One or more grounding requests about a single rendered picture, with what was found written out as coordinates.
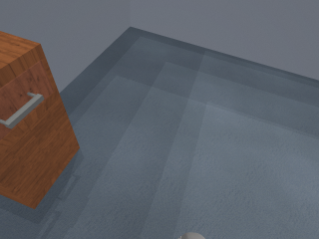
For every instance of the handle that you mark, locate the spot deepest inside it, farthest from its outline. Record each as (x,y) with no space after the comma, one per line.
(21,113)

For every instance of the drawer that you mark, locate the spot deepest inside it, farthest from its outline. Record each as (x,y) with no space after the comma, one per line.
(13,96)

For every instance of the cabinet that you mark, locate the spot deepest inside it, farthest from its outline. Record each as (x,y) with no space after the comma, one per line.
(37,150)

